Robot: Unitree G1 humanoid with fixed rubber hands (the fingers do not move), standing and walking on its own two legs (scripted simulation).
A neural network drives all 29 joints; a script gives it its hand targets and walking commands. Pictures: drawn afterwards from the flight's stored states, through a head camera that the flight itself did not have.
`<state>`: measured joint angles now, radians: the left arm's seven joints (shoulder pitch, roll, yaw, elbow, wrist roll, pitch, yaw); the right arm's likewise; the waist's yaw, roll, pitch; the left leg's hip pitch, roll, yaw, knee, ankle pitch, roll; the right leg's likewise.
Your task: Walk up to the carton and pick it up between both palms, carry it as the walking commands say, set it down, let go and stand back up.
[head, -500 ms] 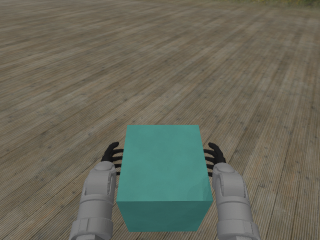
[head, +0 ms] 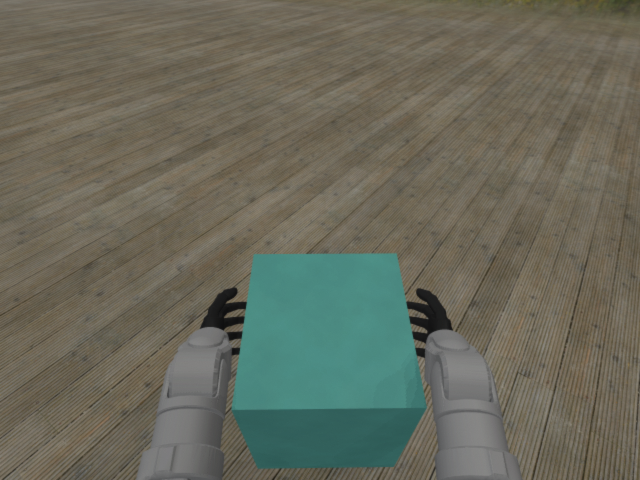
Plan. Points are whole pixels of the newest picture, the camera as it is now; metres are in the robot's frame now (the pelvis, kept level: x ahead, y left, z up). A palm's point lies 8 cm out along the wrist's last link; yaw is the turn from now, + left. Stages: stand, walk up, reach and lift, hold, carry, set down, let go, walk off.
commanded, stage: hold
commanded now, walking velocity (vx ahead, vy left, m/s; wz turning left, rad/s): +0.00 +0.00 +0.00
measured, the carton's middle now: (325, 363) +0.30 +0.00 -0.03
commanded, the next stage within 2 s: carry in 0.06 s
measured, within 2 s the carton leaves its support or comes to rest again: neither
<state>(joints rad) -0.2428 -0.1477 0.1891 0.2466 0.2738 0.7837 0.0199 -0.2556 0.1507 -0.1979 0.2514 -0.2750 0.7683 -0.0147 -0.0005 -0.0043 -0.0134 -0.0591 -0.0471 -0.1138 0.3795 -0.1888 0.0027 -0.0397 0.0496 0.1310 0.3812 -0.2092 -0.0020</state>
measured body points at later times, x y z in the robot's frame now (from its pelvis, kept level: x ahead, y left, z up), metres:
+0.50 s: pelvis -0.01 +0.05 -0.02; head +0.00 +0.04 +0.43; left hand +0.30 +0.14 +0.06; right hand +0.24 -0.15 +0.06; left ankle +0.02 +0.12 -0.74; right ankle -0.03 -0.04 -0.71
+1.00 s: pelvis +0.00 +0.15 -0.02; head +0.02 +0.16 +0.43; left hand +0.32 +0.16 +0.05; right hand +0.19 -0.11 +0.06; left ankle +0.07 +0.27 -0.75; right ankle -0.03 -0.01 -0.73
